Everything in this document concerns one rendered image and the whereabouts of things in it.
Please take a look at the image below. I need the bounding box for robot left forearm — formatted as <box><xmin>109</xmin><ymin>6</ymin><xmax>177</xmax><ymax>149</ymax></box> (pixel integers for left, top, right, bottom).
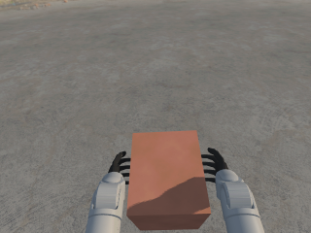
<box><xmin>85</xmin><ymin>172</ymin><xmax>125</xmax><ymax>233</ymax></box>

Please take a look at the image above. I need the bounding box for robot right forearm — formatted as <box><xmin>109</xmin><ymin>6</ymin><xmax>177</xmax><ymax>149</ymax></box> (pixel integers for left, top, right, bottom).
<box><xmin>215</xmin><ymin>169</ymin><xmax>264</xmax><ymax>233</ymax></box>

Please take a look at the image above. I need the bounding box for carton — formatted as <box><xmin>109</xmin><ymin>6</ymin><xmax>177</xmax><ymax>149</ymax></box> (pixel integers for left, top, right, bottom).
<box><xmin>126</xmin><ymin>130</ymin><xmax>211</xmax><ymax>231</ymax></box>

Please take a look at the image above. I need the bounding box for left robot hand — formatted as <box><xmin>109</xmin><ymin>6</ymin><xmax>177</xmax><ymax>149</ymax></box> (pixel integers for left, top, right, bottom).
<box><xmin>108</xmin><ymin>151</ymin><xmax>131</xmax><ymax>184</ymax></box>

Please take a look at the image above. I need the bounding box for right robot hand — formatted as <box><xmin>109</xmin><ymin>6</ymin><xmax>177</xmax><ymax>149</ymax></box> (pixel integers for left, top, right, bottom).
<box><xmin>201</xmin><ymin>148</ymin><xmax>228</xmax><ymax>183</ymax></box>

